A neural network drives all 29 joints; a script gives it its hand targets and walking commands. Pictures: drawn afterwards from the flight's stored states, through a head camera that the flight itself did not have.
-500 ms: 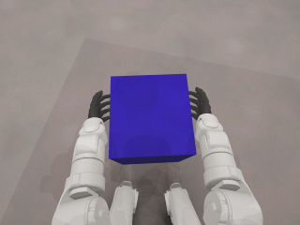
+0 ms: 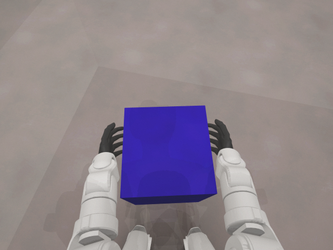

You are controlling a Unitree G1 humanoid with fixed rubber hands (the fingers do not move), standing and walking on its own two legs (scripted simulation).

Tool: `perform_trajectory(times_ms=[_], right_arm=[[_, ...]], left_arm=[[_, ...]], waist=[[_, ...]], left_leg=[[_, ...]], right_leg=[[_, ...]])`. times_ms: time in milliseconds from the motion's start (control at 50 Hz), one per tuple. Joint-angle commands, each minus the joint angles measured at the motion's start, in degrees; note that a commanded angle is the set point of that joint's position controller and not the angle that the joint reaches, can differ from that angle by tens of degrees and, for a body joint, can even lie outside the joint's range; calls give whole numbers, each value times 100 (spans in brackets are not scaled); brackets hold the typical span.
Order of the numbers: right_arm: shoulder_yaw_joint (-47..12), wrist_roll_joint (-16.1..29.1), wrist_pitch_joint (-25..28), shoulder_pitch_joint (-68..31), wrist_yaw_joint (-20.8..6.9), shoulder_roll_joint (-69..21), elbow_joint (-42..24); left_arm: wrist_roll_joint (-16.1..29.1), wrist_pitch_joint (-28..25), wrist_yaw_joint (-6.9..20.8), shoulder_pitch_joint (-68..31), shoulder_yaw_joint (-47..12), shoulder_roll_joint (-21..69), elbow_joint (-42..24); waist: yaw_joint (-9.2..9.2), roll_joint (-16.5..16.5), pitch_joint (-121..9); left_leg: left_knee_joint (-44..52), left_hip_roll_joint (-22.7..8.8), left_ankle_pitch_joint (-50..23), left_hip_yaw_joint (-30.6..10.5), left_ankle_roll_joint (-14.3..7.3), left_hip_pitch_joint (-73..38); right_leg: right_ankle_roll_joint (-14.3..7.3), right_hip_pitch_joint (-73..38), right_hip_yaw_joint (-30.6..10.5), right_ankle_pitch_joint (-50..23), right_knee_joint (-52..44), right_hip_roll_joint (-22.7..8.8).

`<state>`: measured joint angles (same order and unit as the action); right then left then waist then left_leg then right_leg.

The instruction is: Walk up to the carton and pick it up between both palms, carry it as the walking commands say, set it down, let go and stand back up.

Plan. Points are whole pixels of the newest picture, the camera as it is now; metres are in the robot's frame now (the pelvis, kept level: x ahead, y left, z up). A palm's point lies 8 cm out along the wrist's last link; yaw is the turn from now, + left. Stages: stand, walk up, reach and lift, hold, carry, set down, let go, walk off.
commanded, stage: reach and lift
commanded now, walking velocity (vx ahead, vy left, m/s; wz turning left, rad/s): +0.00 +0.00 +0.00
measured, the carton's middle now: (166, 161) +0.37 +0.02 -0.12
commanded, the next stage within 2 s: none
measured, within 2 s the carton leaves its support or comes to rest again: neither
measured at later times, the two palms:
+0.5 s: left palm (98, 151) +0.34 +0.16 +0.03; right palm (234, 147) +0.36 -0.13 +0.03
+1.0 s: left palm (86, 146) +0.33 +0.16 +0.10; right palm (246, 143) +0.34 -0.13 +0.10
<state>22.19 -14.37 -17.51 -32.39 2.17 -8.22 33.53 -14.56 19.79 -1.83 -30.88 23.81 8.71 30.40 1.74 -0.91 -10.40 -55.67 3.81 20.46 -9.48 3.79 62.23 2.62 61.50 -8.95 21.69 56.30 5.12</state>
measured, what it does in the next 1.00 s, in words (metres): rises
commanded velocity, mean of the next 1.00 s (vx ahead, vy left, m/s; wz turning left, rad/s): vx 0.00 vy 0.00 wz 0.00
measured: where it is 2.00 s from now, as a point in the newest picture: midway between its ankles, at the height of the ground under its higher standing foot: outside the picture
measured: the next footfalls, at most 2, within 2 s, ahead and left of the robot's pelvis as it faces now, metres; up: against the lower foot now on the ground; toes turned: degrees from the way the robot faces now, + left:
none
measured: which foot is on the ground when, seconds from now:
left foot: down 0.00-1.00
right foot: down 0.00-1.00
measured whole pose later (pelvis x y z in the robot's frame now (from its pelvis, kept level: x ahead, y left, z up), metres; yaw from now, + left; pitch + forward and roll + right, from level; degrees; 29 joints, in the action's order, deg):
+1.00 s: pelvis +0.02 +0.00 +0.08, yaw +0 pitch +1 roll +0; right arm 16.1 -17.6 -31.4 -19.8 1.0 -10.1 23.9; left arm -17.5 33.4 -0.6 -19.2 17.1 9.9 21.2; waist 1.9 -0.1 -2.1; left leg -23.7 1.5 10.5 -9.5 2.4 14.7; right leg 1.4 14.1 -9.0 12.0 24.7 2.1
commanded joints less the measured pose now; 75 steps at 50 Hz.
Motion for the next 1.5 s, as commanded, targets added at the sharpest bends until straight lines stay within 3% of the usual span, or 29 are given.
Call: perform_trajectory(times_ms=[0,380,640,880,1200,1320,1480], right_arm=[[-3267,667,-3,-2850,-1459,-5862,363],[-3396,531,-274,-2115,-1735,-5837,10],[-3582,633,-622,-1713,-1749,-5669,-378],[-3707,836,-1080,-1574,-1712,-5806,-709],[-4063,1288,-2020,-1556,-1705,-5710,-1622],[-3816,1249,-2235,-1707,-1744,-5516,-1564],[-3717,1245,-2280,-1910,-1750,-5453,-1635]], left_arm=[[797,-141,1509,-3178,-3439,5757,181],[696,130,1634,-2442,-3716,5857,-292],[760,520,1602,-1873,-3723,5860,-432],[939,994,1639,-1713,-3787,5813,-747],[1391,1919,1661,-1709,-4269,5716,-1563],[1331,2139,1637,-1798,-4040,5672,-1457],[1283,2167,1618,-1913,-3991,5741,-1406]], waist=[[43,11,-3585],[-4,54,-2775],[5,133,-2043],[17,70,-1283],[-5,78,-489],[-48,110,-102],[-130,136,-269]], left_leg=[[710,428,-1775,931,-106,-2505],[2006,358,-2095,851,-120,-3909],[2783,331,-2427,741,-112,-4930],[3291,307,-2153,750,-147,-5587],[3760,258,-1991,722,-162,-6248],[3884,249,-1609,725,-162,-6208],[3834,247,-1666,706,-162,-6182]], right_leg=[[-90,-2140,768,-1687,-899,334],[-146,-3445,707,-2010,-2122,262],[-156,-4504,678,-2244,-2839,248],[-147,-5194,639,-1950,-3407,164],[-143,-5867,630,-1792,-3910,107],[-173,-5870,633,-1426,-4021,96],[-175,-5945,625,-1561,-3957,105]])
